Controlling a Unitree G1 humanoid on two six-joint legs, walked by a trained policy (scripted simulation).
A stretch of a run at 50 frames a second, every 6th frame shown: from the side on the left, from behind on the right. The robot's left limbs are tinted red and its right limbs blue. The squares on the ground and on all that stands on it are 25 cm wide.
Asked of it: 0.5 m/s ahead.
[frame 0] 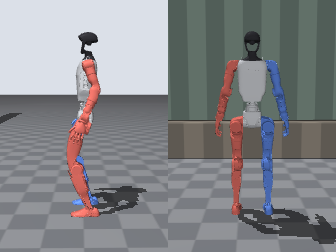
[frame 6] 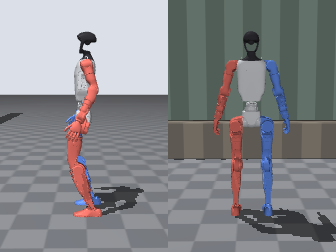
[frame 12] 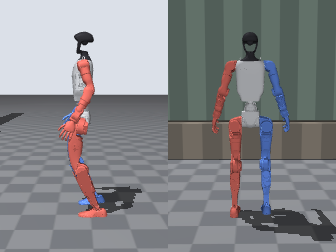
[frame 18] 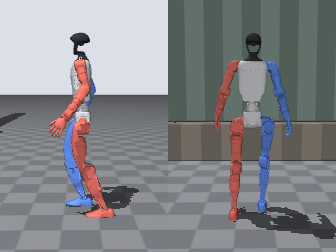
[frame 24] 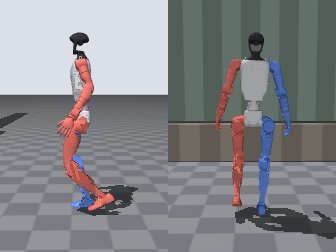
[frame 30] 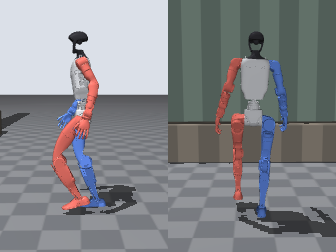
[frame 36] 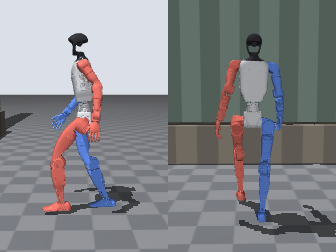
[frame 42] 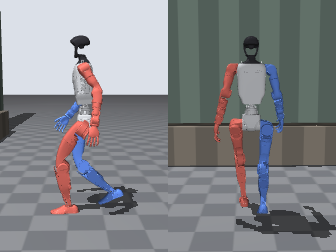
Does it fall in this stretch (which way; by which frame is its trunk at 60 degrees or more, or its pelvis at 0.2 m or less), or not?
no
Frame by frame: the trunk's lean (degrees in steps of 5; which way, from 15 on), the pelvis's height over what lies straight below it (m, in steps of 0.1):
0: 5, 0.8
6: 5, 0.8
12: 0, 0.8
18: 0, 0.8
24: 5, 0.8
30: 5, 0.8
36: 5, 0.8
42: 5, 0.7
